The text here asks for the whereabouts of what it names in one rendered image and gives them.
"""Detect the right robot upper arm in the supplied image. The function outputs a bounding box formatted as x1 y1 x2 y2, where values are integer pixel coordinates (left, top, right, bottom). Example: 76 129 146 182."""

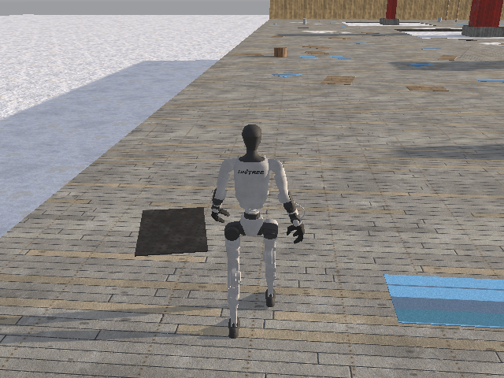
268 158 291 203

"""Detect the humanoid robot head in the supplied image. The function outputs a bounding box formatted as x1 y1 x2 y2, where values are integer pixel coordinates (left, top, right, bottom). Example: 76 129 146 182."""
239 124 265 162

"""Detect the left robot hand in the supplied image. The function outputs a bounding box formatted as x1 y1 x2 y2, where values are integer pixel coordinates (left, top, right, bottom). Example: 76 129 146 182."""
211 209 230 223

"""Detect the robot right forearm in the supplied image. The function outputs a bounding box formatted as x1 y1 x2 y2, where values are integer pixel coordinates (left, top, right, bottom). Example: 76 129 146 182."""
283 191 302 227

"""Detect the left robot shin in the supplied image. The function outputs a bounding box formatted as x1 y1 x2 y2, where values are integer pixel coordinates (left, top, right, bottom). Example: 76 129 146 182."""
228 271 239 327

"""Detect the left robot upper arm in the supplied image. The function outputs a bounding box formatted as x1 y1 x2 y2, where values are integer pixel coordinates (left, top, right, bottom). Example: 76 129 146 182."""
214 158 236 200

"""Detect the right robot hand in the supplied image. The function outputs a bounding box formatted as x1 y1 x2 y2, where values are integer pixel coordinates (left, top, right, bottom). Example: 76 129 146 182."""
287 223 305 244

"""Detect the robot left forearm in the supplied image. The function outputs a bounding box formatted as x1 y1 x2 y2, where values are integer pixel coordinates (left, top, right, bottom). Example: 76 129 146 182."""
211 189 223 213

